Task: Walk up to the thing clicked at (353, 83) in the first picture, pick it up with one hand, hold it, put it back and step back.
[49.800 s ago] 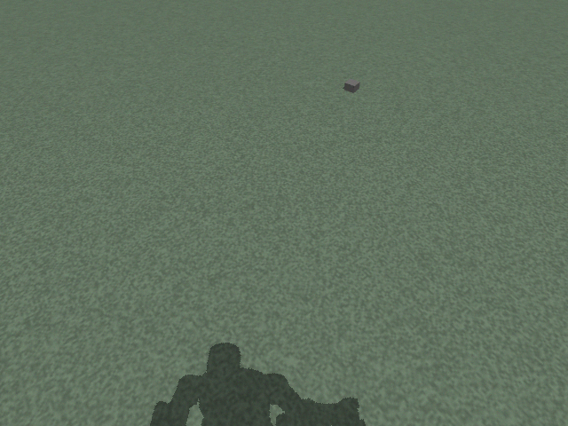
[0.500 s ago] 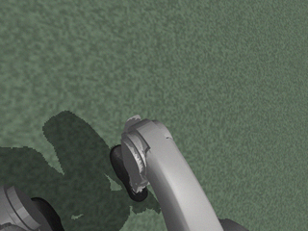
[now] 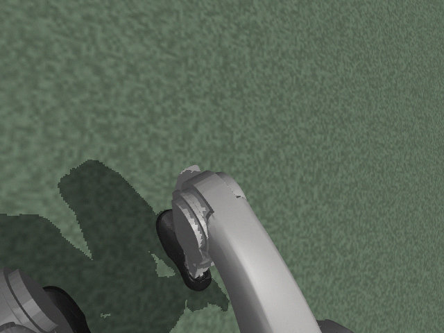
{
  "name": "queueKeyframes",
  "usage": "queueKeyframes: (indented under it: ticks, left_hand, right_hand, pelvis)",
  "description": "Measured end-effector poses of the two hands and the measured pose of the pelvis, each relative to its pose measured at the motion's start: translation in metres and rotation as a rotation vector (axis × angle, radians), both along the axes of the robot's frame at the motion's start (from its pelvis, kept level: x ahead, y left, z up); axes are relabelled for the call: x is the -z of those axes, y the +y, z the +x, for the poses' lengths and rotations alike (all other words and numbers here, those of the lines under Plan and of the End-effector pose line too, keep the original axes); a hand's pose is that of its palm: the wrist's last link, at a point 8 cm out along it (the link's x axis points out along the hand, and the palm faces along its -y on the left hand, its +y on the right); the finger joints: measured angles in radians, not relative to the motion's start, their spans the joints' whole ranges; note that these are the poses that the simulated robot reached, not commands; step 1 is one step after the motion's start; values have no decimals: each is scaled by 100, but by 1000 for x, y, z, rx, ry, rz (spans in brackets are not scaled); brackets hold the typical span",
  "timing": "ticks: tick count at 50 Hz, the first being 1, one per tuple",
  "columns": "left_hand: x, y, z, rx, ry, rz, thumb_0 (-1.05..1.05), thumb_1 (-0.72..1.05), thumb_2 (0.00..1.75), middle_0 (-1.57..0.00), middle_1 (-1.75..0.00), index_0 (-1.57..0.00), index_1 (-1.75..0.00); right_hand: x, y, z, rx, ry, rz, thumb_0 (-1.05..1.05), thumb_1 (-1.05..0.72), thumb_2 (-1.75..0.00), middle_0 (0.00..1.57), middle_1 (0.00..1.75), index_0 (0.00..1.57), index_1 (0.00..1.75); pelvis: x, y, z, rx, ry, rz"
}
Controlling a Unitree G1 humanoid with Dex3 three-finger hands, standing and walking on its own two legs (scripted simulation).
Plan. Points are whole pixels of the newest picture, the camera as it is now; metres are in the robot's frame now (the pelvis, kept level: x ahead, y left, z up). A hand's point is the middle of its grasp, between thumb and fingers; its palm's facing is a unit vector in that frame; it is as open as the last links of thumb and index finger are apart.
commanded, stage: approach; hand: left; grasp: from above
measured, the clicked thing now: out of the picture +0.47 +0.33 -0.31
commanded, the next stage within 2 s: go down in 0.58 s
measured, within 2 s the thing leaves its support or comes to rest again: neither
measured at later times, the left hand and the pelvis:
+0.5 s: hand out of the picture +0.47 +0.31 -0.24, palm faces -0.02 -0.48 -0.88, open 14.0 cm; pelvis +0.00 +0.00 +0.00, yaw +0 degrees
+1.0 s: hand out of the picture +0.47 +0.33 -0.22, palm faces +0.04 -0.46 -0.89, open 13.9 cm; pelvis +0.00 +0.00 +0.00, yaw +0 degrees
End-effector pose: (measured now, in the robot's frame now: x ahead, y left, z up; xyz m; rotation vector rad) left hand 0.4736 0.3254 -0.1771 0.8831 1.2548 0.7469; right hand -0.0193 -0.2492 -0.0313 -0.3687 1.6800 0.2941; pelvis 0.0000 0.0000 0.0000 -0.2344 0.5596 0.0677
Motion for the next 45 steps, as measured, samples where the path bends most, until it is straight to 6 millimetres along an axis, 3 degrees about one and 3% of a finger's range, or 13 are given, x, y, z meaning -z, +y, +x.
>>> queueKeyframes:
  ticks: [16, 33, 45]
  left_hand:
    - [6, -9, -4, 6, 12, -26, 0, -46, 96, -9, -98, -8, -99]
    - [7, -4, -13, 1, 26, -17, 0, -46, 95, -9, -97, -8, -99]
    - [-2, 3, -6, 12, -3, 1, 0, -46, 96, -9, -101, -8, -102]
  right_hand:
    - [1, 1, -2, 1, 2, 4, 0, -90, -89, 19, 30, 20, 30]
    - [4, 2, 2, -10, -12, 15, 0, -90, -89, 19, 30, 20, 30]
    - [3, 1, 2, -7, -18, 7, 0, -91, -89, 19, 30, 20, 30]
  pelvis:
    - [0, -1, -1, 1, -3, 2]
    - [1, 0, -1, 0, -10, 2]
    - [0, 0, -2, -2, -10, 3]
